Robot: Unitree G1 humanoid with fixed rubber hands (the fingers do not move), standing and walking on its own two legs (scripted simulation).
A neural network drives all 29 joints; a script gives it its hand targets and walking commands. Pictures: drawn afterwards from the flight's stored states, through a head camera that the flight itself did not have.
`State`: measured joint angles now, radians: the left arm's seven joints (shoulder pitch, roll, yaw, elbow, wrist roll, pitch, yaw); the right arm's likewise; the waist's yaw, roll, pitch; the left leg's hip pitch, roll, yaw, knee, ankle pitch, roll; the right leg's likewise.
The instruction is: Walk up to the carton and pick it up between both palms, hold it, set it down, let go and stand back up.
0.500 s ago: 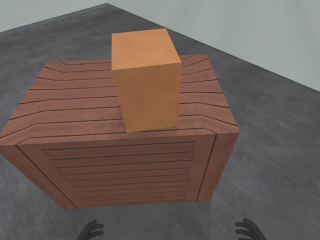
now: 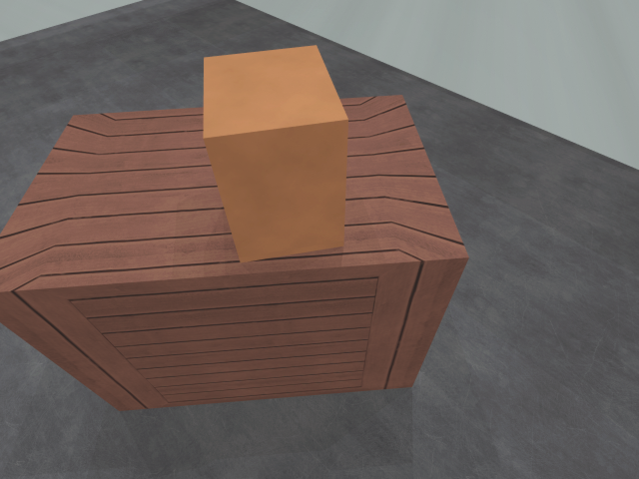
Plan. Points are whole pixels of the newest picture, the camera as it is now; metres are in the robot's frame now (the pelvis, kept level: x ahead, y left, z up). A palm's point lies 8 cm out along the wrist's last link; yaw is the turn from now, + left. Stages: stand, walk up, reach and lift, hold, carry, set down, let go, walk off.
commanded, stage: stand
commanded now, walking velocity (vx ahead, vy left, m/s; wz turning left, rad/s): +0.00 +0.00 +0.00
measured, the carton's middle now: (277, 156) +0.65 +0.10 +0.04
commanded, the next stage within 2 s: none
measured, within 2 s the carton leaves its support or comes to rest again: neither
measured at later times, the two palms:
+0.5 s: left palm out of the picture +0.00 +0.23 -0.14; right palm out of the picture +0.01 -0.21 -0.14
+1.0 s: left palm out of the picture -0.01 +0.22 -0.14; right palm out of the picture -0.01 -0.19 -0.14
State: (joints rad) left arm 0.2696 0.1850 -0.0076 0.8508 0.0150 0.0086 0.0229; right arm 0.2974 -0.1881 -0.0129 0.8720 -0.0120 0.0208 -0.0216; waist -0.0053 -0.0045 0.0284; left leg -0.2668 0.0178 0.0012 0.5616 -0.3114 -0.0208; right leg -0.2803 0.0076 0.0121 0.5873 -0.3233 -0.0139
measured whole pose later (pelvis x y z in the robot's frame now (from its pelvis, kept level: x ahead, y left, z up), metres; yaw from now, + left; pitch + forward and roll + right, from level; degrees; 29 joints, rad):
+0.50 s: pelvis +0.01 +0.01 +0.01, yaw +0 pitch +0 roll +0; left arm 0.29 0.15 0.00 1.10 0.02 0.00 0.03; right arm 0.29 -0.14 0.01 1.08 -0.01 0.00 -0.03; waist 0.01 -0.01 0.05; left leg -0.19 0.01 0.00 0.47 -0.28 -0.01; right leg -0.19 0.00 0.01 0.48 -0.29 0.00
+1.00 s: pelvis +0.01 +0.02 +0.01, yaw +0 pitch -1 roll +0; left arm 0.27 0.13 0.00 1.16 0.01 0.00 0.04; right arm 0.29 -0.12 0.00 1.15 -0.01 0.00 -0.04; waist 0.00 -0.01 0.04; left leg -0.16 0.00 0.00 0.45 -0.27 0.00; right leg -0.16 -0.01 0.02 0.46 -0.27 0.01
